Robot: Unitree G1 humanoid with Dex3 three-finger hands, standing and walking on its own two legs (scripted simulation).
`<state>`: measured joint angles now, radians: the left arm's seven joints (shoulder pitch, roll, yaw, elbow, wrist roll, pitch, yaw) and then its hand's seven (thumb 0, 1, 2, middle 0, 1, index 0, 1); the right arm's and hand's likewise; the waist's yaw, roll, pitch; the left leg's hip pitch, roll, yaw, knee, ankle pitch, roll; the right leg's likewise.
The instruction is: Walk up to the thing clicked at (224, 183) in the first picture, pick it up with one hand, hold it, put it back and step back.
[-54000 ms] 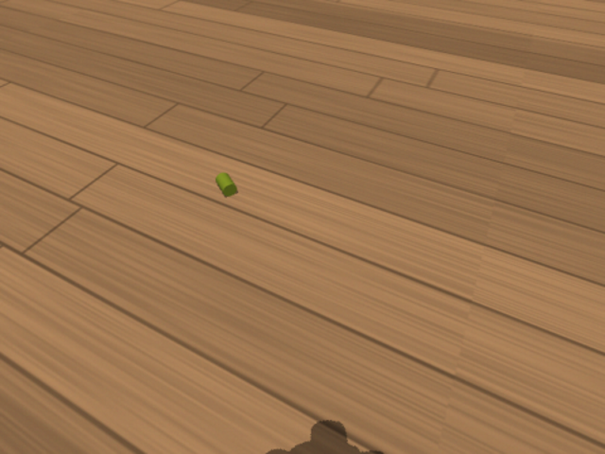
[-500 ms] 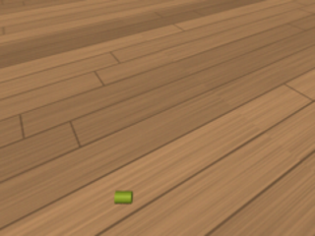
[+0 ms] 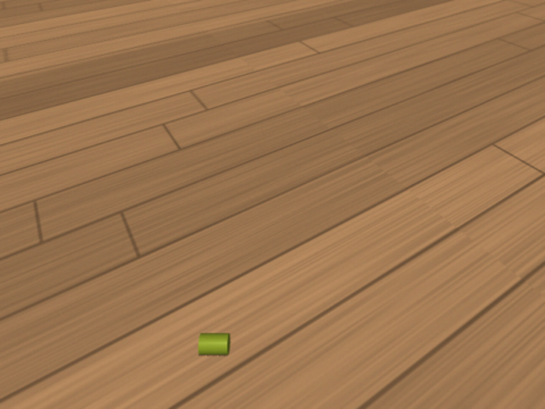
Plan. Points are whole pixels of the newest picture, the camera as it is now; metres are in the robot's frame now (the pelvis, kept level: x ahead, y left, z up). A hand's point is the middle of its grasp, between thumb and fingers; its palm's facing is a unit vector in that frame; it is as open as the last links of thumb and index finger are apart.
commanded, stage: stand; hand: left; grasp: from above
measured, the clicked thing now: (214, 343) +0.49 +0.24 -0.75
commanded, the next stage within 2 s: step back in 0.72 s
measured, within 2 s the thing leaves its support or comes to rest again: neither
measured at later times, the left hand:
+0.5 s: hand out of the picture +0.07 +0.24 -0.16, palm faces +0.00 -0.94 -0.33, open 7.3 cm
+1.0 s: hand out of the picture +0.09 +0.29 -0.17, palm faces -0.02 -0.93 -0.37, open 7.4 cm
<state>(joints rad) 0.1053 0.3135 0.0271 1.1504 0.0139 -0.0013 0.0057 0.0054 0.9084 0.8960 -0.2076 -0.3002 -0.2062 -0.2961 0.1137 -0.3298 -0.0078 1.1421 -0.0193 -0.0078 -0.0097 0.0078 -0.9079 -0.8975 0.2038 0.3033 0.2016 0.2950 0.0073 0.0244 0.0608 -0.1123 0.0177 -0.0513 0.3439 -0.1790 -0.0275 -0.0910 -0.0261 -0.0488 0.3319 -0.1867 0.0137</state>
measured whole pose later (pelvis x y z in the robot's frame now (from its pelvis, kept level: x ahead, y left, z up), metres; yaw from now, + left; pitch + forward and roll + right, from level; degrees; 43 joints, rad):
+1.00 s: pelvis -0.03 +0.03 -0.02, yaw +1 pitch -1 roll -1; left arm 0.05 0.37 0.07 0.97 0.02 0.03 0.01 0.01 0.91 0.90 -0.21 -0.30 -0.21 -0.30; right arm 0.10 -0.40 -0.05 0.98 0.00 0.05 0.02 0.01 -0.91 -0.90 0.20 0.30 0.20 0.29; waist -0.02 0.00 0.17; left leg -0.33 -0.04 -0.04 0.80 -0.44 0.05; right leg -0.30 -0.08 -0.03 0.57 -0.26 0.04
